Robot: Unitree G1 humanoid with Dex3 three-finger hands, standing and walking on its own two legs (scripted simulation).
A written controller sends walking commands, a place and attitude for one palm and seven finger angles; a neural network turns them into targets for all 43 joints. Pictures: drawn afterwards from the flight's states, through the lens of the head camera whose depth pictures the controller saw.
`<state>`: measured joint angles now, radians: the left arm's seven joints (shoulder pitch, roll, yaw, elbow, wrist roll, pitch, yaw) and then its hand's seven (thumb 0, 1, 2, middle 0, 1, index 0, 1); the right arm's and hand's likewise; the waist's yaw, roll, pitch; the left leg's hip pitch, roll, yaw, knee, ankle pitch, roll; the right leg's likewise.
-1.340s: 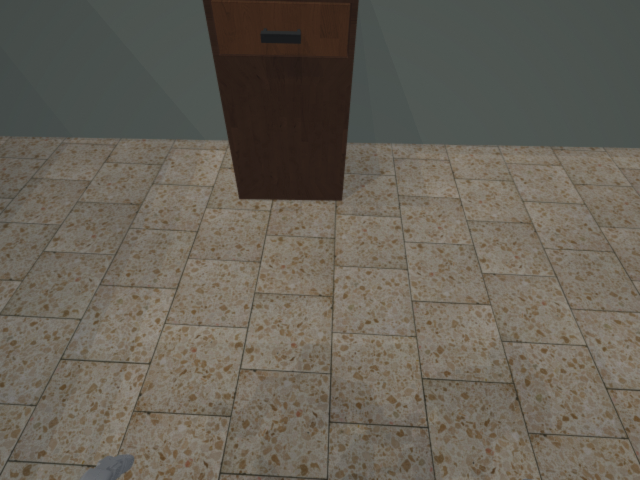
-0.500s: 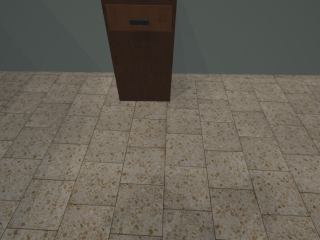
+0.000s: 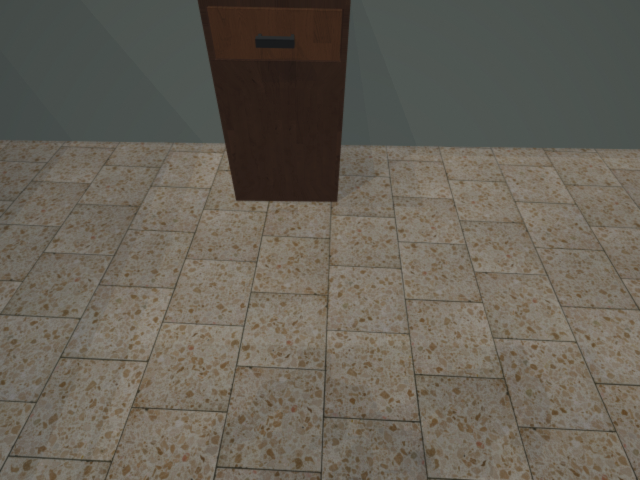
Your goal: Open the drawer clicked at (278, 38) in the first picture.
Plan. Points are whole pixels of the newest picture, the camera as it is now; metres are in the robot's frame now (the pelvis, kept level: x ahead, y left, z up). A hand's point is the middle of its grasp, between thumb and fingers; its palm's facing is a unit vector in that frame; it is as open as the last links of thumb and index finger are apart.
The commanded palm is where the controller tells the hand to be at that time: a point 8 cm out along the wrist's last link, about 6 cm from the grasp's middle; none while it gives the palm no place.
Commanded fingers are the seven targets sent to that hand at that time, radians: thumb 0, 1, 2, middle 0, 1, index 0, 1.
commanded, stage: look at it before walking up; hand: left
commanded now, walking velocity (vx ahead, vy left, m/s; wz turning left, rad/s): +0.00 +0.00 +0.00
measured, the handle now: (275, 39) +1.39 +0.22 -0.03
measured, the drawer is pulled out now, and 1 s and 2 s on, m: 0.00 0.00 0.00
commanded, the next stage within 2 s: walk to a spot facing it in 0.20 s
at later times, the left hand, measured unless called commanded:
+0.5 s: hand out of the picture +0.05 +0.22 -0.17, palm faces -0.01 -0.97 -0.26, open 7.3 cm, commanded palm none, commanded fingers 0.00 0.90 0.90 -0.20 -0.30 -0.20 -0.30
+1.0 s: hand (239, 372) +0.33 +0.16 -0.19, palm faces -0.11 -0.97 -0.19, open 7.3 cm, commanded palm none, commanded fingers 0.00 0.90 0.90 -0.20 -0.30 -0.20 -0.30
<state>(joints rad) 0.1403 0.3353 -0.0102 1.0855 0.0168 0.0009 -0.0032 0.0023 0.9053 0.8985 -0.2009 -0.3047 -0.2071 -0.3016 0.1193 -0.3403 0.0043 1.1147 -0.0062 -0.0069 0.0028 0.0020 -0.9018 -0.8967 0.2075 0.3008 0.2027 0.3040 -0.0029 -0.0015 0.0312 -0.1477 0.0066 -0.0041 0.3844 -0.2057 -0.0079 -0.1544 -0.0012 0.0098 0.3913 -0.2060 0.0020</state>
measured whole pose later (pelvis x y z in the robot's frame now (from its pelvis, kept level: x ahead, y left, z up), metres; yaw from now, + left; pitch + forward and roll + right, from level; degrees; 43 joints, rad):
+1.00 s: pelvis +0.20 -0.01 -0.03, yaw -3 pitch +0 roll +0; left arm 0.10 0.19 0.05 0.98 0.03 -0.04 -0.03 0.00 0.92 0.90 -0.20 -0.30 -0.20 -0.30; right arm 0.56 -0.11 -0.02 1.24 -0.01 -0.05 -0.02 0.00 -0.90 -0.90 0.21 0.30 0.20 0.30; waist -0.05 0.02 0.10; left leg 0.10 0.06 0.09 0.50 -0.53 -0.01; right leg -0.45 -0.04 -0.14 0.61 -0.14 -0.06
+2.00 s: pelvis +0.60 -0.01 -0.03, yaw -6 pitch -2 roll +1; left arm 0.13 0.17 0.05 1.03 0.04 -0.04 -0.01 0.00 0.92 0.90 -0.19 -0.30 -0.20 -0.30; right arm 0.47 -0.10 -0.03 1.20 -0.01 -0.03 -0.01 0.00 -0.91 -0.90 0.20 0.30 0.20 0.30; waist -0.06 0.03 0.08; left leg -0.07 0.10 0.24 0.71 -0.50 -0.01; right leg -0.38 -0.05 -0.17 0.62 -0.19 -0.05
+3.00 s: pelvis +0.86 +0.02 -0.01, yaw +0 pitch -2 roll +1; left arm 0.15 0.14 0.02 1.05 0.02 -0.01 0.03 0.00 0.92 0.90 -0.19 -0.30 -0.20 -0.30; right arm 0.35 -0.11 -0.02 1.16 -0.01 -0.01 -0.03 0.00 -0.91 -0.90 0.20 0.30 0.20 0.30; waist -0.04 0.02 0.05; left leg -0.11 0.02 0.18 0.49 -0.33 0.01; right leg -0.30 -0.06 -0.08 0.54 -0.20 -0.01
